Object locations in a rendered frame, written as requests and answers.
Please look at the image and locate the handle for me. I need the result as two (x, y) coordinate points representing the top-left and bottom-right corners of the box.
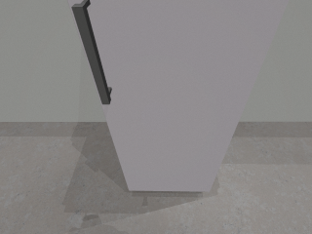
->
(71, 0), (112, 104)

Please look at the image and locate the fridge door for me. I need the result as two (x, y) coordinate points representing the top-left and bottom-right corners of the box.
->
(67, 0), (289, 192)

